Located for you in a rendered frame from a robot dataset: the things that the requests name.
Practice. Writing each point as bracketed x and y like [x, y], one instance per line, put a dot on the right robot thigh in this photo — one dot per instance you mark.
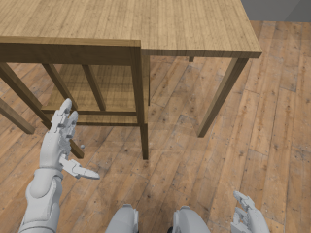
[188, 221]

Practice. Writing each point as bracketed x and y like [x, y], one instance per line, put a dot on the table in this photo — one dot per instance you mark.
[187, 28]

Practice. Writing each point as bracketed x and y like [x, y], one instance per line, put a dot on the left robot shin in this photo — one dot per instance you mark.
[127, 206]

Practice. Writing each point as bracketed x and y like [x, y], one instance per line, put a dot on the robot right hand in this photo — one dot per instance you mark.
[253, 220]

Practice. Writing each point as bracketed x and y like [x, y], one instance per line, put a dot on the left robot forearm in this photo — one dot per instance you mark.
[42, 195]

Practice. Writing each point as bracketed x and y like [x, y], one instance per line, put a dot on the robot left hand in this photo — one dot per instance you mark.
[56, 141]

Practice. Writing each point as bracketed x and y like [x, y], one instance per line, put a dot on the chair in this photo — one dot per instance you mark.
[107, 80]

